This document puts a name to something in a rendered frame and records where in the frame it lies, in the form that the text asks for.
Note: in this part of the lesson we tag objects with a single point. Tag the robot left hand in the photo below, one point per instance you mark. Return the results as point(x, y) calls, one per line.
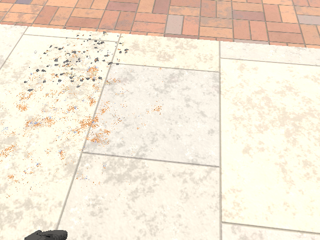
point(48, 235)

